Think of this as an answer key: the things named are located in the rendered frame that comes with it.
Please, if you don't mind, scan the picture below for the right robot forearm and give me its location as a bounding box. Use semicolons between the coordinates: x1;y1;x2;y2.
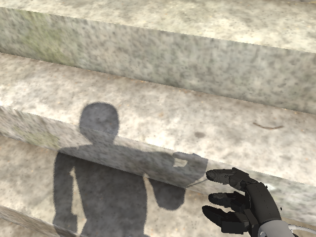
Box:
258;219;298;237

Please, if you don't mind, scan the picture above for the right robot hand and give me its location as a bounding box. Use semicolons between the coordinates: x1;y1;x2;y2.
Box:
201;167;282;237

